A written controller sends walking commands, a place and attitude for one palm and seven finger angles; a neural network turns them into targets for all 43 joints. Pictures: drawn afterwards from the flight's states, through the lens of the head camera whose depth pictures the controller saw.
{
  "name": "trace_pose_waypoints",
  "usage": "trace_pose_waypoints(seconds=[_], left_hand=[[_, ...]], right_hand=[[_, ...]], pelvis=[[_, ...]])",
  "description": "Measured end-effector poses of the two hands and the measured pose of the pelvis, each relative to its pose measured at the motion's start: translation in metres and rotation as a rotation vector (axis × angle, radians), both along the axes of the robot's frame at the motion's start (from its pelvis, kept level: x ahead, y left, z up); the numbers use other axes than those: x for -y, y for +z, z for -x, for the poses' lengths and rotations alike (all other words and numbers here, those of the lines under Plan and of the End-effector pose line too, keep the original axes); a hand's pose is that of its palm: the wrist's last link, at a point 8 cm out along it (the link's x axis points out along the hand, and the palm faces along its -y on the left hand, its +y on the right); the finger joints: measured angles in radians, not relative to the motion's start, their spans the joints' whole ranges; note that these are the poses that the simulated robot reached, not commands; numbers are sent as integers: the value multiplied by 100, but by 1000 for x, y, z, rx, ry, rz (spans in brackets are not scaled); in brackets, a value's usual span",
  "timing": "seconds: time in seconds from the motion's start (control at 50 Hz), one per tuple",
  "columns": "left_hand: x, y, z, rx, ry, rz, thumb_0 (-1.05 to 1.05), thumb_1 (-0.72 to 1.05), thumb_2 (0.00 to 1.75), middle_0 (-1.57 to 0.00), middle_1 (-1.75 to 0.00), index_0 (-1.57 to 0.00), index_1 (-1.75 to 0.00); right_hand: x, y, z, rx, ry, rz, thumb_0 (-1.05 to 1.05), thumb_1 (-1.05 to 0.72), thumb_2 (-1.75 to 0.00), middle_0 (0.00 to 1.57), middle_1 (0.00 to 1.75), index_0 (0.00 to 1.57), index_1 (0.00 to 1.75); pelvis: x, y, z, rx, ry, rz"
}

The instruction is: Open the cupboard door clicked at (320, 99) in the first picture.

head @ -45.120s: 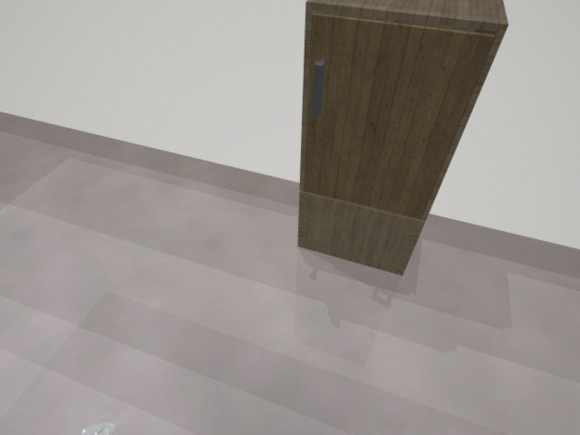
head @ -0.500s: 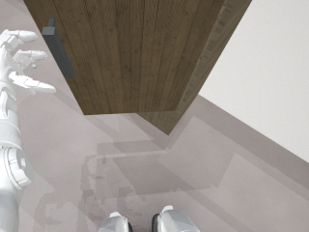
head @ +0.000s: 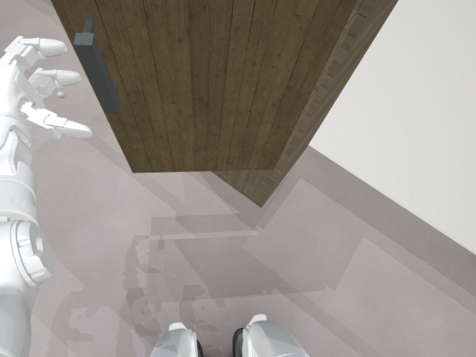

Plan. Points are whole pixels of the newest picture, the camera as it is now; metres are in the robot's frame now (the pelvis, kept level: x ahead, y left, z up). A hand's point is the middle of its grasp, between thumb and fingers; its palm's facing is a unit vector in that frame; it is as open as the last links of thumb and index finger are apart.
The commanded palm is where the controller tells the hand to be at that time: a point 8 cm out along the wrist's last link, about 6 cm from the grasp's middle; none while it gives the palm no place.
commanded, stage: move the hooked fingers beside the handle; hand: left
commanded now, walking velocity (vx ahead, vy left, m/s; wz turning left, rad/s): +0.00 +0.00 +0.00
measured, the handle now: (102, 69) +0.56 +0.18 +0.08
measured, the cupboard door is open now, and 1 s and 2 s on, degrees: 41 41 41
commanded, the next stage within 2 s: slide the fingers in behind the handle in 0.02 s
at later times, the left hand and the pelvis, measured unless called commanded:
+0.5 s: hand (73, 97) +0.51 +0.21 +0.07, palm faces -0.02 -1.00 +0.01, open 14.0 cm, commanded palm +0.49 +0.25 +0.08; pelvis +0.00 +0.00 +0.00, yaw +0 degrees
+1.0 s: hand (109, 94) +0.52 +0.16 +0.07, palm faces -0.02 -1.00 +0.01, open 13.9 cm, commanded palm +0.50 +0.21 +0.08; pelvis +0.00 -0.01 +0.00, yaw +0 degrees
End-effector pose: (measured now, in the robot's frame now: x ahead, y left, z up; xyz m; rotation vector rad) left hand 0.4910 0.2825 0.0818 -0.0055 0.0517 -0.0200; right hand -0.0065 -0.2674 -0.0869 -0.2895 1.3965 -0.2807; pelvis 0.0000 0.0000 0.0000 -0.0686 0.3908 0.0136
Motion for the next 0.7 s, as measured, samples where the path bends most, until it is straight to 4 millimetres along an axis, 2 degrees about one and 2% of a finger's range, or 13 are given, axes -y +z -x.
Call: trace_pose_waypoints(seconds=[0.12, 0.28, 0.44, 0.7], left_hand=[[-2, -3, -2, -32, 14, -17, -1, -50, 30, -30, -120, -30, -120], [-1, 2, -1, 7, 1, -7, -1, -50, 30, -30, -120, -30, -120], [10, -8, 1, -21, -10, 1, -1, -50, 30, -30, -120, -30, -120], [38, -5, -7, -10, -4, 3, -1, -50, 30, -30, -120, -30, -120]], right_hand=[[-7, -1, 13, -16, -24, -17, 1, -90, -90, 21, 30, 20, 30], [-11, 0, 25, -56, -34, -27, 1, -90, -90, 21, 30, 20, 30], [-7, 2, 21, -42, -26, -10, 1, -90, -90, 21, 30, 20, 30], [-11, -7, 13, -21, -14, -39, 1, -90, -90, 21, 30, 20, 30]], pelvis=[[-1, 0, 1, 1, -7, -1], [-2, 0, 0, 1, -7, 1], [-4, 0, 1, 4, -2, 3], [-3, -2, 2, 1, 3, -1]])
